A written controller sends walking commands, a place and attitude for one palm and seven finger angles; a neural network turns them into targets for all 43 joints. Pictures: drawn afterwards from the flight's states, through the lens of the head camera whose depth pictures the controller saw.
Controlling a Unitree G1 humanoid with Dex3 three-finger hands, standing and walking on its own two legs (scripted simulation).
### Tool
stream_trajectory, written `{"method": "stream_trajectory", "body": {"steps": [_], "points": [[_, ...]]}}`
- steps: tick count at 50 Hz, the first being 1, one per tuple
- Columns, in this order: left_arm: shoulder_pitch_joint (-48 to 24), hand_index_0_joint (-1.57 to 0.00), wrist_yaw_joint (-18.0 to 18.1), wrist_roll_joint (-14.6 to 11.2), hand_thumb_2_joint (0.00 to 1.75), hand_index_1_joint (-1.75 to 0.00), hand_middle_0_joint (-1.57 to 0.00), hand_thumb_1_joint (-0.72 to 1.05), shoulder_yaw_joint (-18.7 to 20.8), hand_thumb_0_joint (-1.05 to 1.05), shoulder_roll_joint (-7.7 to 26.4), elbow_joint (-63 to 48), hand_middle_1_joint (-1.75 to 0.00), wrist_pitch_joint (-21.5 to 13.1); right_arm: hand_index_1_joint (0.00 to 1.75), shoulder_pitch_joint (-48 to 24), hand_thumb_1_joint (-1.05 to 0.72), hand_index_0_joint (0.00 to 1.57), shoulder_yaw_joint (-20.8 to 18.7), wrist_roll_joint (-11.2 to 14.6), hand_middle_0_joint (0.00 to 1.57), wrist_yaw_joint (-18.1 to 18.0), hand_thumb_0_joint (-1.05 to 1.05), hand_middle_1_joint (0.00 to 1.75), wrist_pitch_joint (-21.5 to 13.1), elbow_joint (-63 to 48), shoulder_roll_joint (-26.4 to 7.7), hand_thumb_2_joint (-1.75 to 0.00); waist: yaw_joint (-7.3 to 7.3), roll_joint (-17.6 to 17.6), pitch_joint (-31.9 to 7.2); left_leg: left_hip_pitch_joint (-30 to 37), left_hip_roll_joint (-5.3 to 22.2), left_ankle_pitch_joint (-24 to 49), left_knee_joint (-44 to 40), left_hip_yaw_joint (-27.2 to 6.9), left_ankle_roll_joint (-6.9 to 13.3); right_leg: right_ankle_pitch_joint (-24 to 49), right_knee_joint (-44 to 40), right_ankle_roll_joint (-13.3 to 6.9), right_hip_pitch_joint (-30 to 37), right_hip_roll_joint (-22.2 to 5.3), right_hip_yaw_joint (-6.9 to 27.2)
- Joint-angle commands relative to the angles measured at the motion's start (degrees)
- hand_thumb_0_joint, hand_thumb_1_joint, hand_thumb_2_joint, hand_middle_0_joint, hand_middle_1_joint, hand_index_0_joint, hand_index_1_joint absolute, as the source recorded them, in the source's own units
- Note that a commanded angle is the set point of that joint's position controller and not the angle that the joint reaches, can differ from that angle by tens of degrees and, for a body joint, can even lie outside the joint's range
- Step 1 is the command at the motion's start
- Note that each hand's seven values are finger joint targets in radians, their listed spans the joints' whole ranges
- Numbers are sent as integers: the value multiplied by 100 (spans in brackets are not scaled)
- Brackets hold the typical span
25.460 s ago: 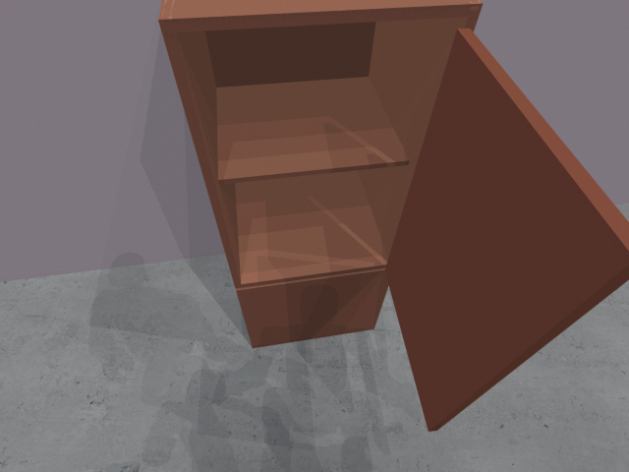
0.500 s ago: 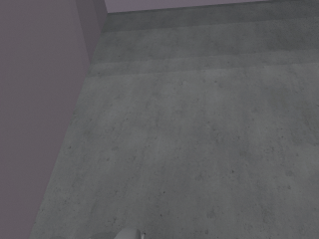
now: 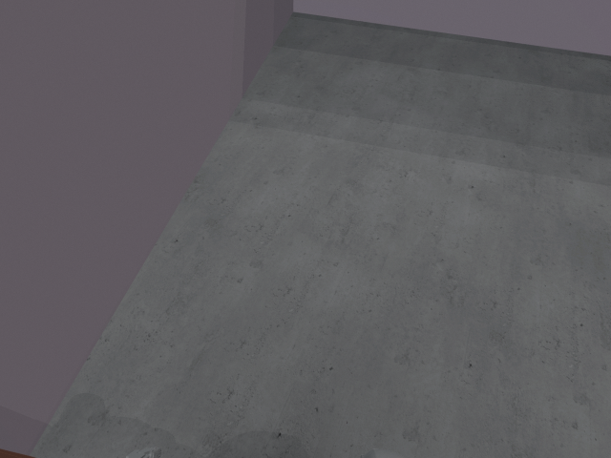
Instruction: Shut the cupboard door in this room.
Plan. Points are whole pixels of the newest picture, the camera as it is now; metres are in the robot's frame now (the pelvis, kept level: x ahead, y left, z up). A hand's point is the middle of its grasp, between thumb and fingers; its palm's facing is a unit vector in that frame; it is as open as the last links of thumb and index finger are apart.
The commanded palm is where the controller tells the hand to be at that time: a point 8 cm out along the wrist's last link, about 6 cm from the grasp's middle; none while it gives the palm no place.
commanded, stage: turn or walk to find it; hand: left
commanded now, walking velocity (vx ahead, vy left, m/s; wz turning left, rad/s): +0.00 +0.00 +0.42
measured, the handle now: out of the picture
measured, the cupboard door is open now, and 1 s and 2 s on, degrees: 50 39 39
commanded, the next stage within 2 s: none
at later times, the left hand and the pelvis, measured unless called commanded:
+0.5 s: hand out of the picture -0.01 +0.15 -0.16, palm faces +0.22 -0.94 -0.27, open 7.4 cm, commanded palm none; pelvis -0.01 -0.06 +0.00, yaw +14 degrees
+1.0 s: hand out of the picture +0.01 +0.18 -0.16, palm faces +0.42 -0.87 -0.26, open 7.4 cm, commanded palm none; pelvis +0.00 -0.06 -0.01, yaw +25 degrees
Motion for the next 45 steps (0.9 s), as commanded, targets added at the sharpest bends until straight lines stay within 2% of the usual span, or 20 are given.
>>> {"method": "stream_trajectory", "body": {"steps": [1, 4, 6, 7, 8, 9, 10, 11, 13, 15, 24, 26, 29, 30, 31, 32, 33, 37, 40, 45], "points": [[-152, -20, 55, -45, 90, -30, -20, 90, 58, 0, 367, -476, -30, -104, 30, 325, -90, 20, -353, -49, 20, -48, 0, 30, -76, -300, -1224, -90, -216, 1079, -412, 395, 1367, 1836, -720, -1396, 815, -105, -808, 32, 15, 101, -52], [58, -20, 60, -85, 90, -30, -20, 90, 50, 0, 347, -475, -30, -170, 30, 267, -90, 20, -387, -59, 20, -42, 0, 30, -54, -344, -1244, -90, -119, 1167, -658, 309, 1254, 2442, -337, -1578, 759, 87, -1901, -10, 663, 321, -149], [426, -20, 71, -92, 90, -30, -20, 90, 87, 0, 425, -372, -30, -254, 30, 206, -90, 20, -407, -13, 20, -32, 0, 30, -51, -368, -1175, -90, 77, 908, -870, -19, 961, 2233, 121, -1475, 456, 1194, -3212, -37, 1576, 344, -234], [661, -20, 95, -58, 90, -30, -20, 90, 130, 0, 699, -318, -30, -319, 30, 234, -90, 20, -393, 34, 20, -3, 0, 30, -60, -395, -1000, -90, 168, 399, -1001, -582, 645, 1396, 537, -1241, 156, 1734, -3760, -136, 2351, -93, 150], [836, -20, 154, 31, 90, -30, -20, 90, 247, 0, 1217, -273, -30, -368, 30, 260, -90, 20, -312, 66, 20, 29, 0, 30, -67, -521, -569, -90, 247, -1194, -1049, -1757, -85, -520, 1661, -381, -242, 2481, -3920, -604, 3104, -1515, 1438], [874, -20, 172, 18, 90, -30, -20, 90, 276, 0, 1446, -326, -30, -349, 30, 33, -90, 20, -324, 39, 20, 2, 0, 30, -17, -648, -653, -90, 353, -1589, -826, -1928, -187, -2199, 2883, -296, -332, 3166, -3999, -1280, 2394, -2399, 2015], [644, -20, 200, -8, 90, -30, -20, 90, 247, 0, 1201, -370, -30, -354, 30, 46, -90, 20, -356, 3, 20, -10, 0, 30, 54, -547, -768, -90, 225, -1109, -653, -1925, 3, -1979, 3659, -629, -313, 3013, -4023, -1462, 2006, -2199, 1659], [304, -20, 214, -15, 90, -30, -20, 90, 233, 0, 1034, -424, -30, -357, 30, 171, -90, 20, -378, -13, 20, 12, 0, 30, 104, -397, -776, -90, 79, -1281, -428, -1945, 102, -1698, 4091, -654, -327, 2470, -4140, -1397, 1649, -1976, 1416], [-71, -20, 194, -23, 90, -30, -20, 90, 139, 0, 792, -528, -30, -344, 30, 356, -90, 20, -371, -26, 20, 73, 0, 30, 142, -200, -728, -90, -135, -802, -211, -1856, 222, -1142, 4354, -404, -418, 2612, -3946, -1162, 1543, -1502, 663], [82, -20, 179, -2, 90, -30, -20, 90, 117, 0, 774, -481, -30, -375, 30, 418, -90, 20, -336, -16, 20, 105, 0, 30, 154, -142, -634, -90, -101, -854, -312, -1759, 197, -971, 4080, -192, -504, 2913, -3848, -1060, 1719, -1322, 226], [865, -20, 161, 54, 90, -30, -20, 90, 201, 0, 1114, -110, -30, -349, 30, -271, -90, 20, -190, 53, 20, 109, 0, 30, 81, -271, -527, -90, 300, -1065, -544, -1213, 180, -1301, 2060, 325, -539, 4033, -3501, -1260, 2432, -1549, 4], [726, -20, 156, 45, 90, -30, -20, 90, 193, 0, 1218, -36, -30, -335, 30, -169, -90, 20, -160, 74, 20, 98, 0, 30, 45, -236, -562, -90, 244, -1138, -674, -968, 164, -1226, 1580, 422, -499, 4102, -3352, -1252, 2512, -1574, -70], [529, -20, 155, -1, 90, -30, -20, 90, 219, 0, 1207, -34, -30, -293, 30, 174, -90, 20, -171, 68, 20, 91, 0, 30, -32, -158, -671, -90, 2, -1024, -858, -67, 151, -218, 193, 547, -418, 3670, -2807, -905, 2204, -1476, -345], [515, -20, 145, -46, 90, -30, -20, 90, 201, 0, 1129, -147, -30, -271, 30, 391, -90, 20, -219, 58, 20, 105, 0, 30, -82, -148, -855, -90, -146, -633, -967, 618, 296, 612, -478, 339, -326, 3224, -2254, -635, 1739, -1292, -591], [566, -20, 119, -83, 90, -30, -20, 90, 172, 0, 817, -296, -30, -236, 30, 598, -90, 20, -347, 12, 20, 73, 0, 30, -146, -175, -1386, -90, -255, 775, -1158, 1502, 1367, 2162, -715, -1119, 146, 1591, -1182, -220, 542, -644, -867], [233, -20, 101, -61, 90, -30, -20, 90, 18, 0, 500, -463, -30, -201, 30, 824, -90, 20, -443, 30, 20, 21, 0, 30, -105, -123, -1763, -90, -376, 1728, -918, 1680, 2317, 4136, -720, -2021, 772, -1256, -278, 8, -509, -146, -641], [119, -20, 125, -32, 90, -30, -20, 90, 25, 0, 604, -531, -30, -150, 30, 889, -90, 20, -424, 9, 20, 4, 0, 30, -62, -75, -1730, -90, -399, 1241, -899, 1446, 2483, 3948, -555, -1713, 1127, -1330, 254, -66, -454, -239, -263], [-40, -20, 65, -33, 90, -30, -20, 90, 82, 0, 574, -326, -30, -118, 30, 199, -90, 20, -266, -23, 20, -105, 0, 30, -112, -219, -1209, -90, -127, 1108, -287, 694, 1574, 3345, -597, -1178, 823, -216, 597, -15, -536, -195, 62], [26, -20, 43, -50, 90, -30, -20, 90, 71, 0, 473, -322, -30, -113, 30, 256, -90, 20, -291, -20, 20, -99, 0, 30, -134, -233, -1234, -90, -101, 961, -470, 835, 1374, 3282, -561, -984, 751, -43, 217, 43, -388, -52, 5], [-181, -20, 42, -69, 90, -30, -20, 90, 35, 0, 361, -482, -30, -130, 30, 298, -90, 20, -360, -53, 20, -66, 0, 30, -79, -266, -1276, -90, -188, 1156, -478, 551, 1310, 2863, -412, -1235, 767, -122, -1124, 47, 214, 180, -160]]}}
